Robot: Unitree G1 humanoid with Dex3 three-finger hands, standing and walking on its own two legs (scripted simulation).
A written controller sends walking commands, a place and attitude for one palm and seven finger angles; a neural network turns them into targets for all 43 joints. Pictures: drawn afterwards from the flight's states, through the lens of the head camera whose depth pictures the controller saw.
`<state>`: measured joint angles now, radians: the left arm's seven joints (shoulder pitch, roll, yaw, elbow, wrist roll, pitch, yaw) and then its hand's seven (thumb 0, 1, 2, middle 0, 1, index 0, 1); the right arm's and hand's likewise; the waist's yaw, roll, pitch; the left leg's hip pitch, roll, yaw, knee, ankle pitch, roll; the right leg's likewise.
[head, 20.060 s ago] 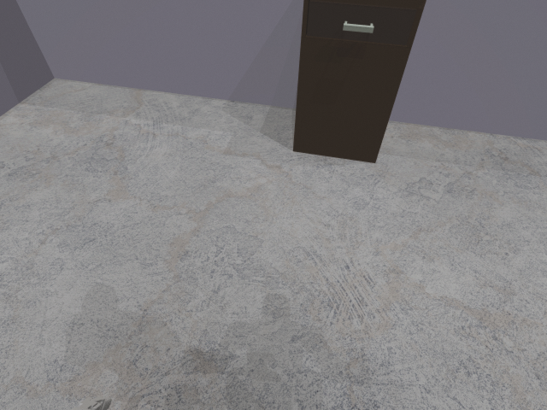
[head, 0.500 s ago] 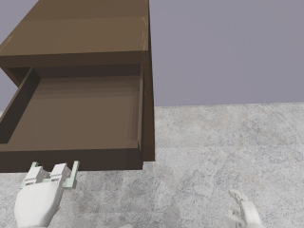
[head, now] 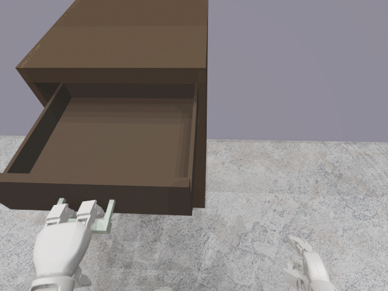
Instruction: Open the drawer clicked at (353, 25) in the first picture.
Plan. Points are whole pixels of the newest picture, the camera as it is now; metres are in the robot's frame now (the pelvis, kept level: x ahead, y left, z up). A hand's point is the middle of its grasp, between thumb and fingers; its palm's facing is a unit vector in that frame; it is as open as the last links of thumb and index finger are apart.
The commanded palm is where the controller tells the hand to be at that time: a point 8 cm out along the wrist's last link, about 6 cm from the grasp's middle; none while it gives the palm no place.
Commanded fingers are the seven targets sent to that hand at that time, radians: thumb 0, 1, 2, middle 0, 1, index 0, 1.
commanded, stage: lift the hand off the handle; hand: left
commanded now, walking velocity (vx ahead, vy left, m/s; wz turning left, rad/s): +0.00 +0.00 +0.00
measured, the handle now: (82, 215) +0.25 +0.26 +0.01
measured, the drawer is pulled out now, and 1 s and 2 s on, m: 0.30 0.30 0.30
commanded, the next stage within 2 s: draw the hand back to the body in 1.64 s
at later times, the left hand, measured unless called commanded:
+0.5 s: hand (77, 239) +0.20 +0.26 +0.01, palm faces +0.03 -0.08 -1.00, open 13.8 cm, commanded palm +0.18 +0.25 +0.07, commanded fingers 0.00 -0.50 0.30 -0.30 -1.20 -0.30 -1.20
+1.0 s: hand (60, 233) +0.19 +0.25 +0.08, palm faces +0.06 -0.08 -0.99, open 13.9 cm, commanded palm +0.17 +0.24 +0.14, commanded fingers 0.00 -0.50 0.30 -0.30 -1.20 -0.30 -1.20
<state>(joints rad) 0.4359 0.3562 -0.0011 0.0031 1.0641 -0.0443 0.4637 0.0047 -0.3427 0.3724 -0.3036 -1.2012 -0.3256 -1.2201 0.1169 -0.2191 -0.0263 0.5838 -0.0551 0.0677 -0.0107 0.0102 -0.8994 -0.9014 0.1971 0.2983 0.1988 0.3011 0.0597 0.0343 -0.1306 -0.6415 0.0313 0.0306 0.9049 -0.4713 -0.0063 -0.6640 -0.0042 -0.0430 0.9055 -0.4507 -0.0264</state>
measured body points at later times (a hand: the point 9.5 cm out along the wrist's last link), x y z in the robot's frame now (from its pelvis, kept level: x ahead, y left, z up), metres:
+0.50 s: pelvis +0.00 +0.01 +0.00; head +0.04 -0.01 +0.45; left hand +0.20 +0.26 +0.06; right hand +0.20 -0.22 -0.10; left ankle -0.02 +0.12 -0.69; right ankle +0.00 -0.10 -0.69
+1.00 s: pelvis +0.01 +0.00 +0.03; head +0.02 -0.03 +0.48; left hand +0.18 +0.25 +0.14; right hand +0.23 -0.20 -0.07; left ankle -0.02 +0.12 -0.69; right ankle +0.00 -0.10 -0.69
